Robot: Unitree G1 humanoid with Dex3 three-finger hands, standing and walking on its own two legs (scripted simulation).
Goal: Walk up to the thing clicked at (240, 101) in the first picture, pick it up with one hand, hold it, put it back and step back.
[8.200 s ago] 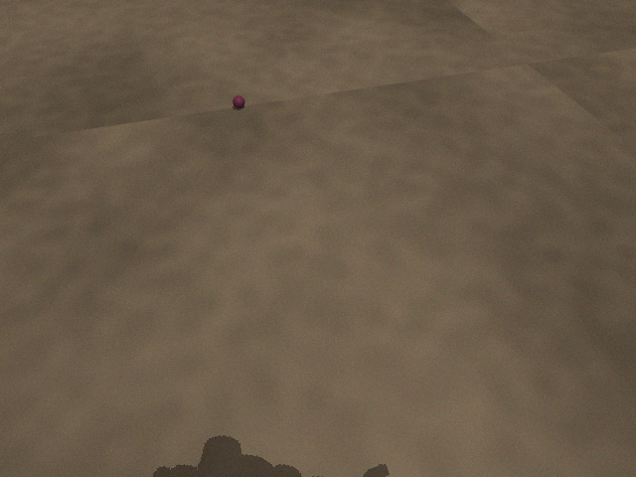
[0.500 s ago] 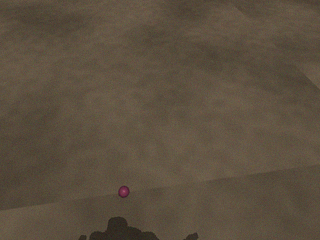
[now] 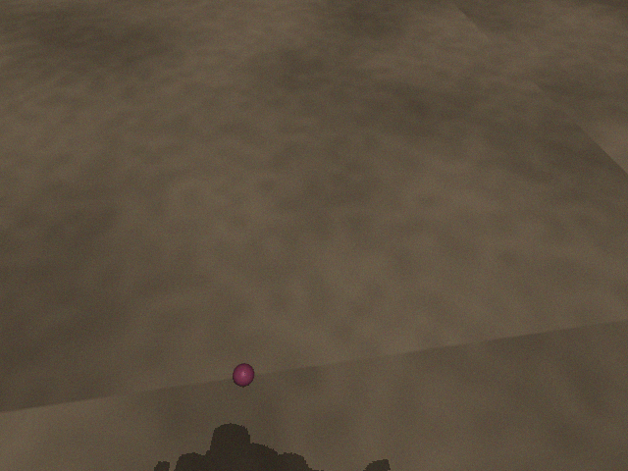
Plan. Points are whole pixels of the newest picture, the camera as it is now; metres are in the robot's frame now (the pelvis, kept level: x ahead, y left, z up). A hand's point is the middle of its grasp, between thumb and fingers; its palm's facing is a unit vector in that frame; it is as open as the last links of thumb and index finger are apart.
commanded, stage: stand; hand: left
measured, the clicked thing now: (243, 374) +0.50 +0.23 -0.75
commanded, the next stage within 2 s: rise first in 1.24 s
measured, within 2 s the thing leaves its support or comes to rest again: neither
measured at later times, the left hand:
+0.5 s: hand out of the picture +0.07 +0.25 -0.16, palm faces -0.03 -0.94 -0.35, open 7.4 cm
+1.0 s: hand out of the picture +0.08 +0.25 -0.16, palm faces -0.03 -0.94 -0.35, open 7.4 cm
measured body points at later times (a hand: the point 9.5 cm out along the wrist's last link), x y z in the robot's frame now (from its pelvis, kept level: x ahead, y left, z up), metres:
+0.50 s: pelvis +0.00 +0.00 +0.00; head +0.02 +0.00 +0.45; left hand +0.07 +0.30 -0.13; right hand +0.08 -0.30 -0.14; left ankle +0.00 +0.14 -0.75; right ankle -0.02 -0.13 -0.75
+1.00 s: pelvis +0.01 +0.00 +0.00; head +0.02 +0.00 +0.45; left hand +0.08 +0.30 -0.13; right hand +0.08 -0.30 -0.14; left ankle +0.00 +0.14 -0.75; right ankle -0.02 -0.13 -0.75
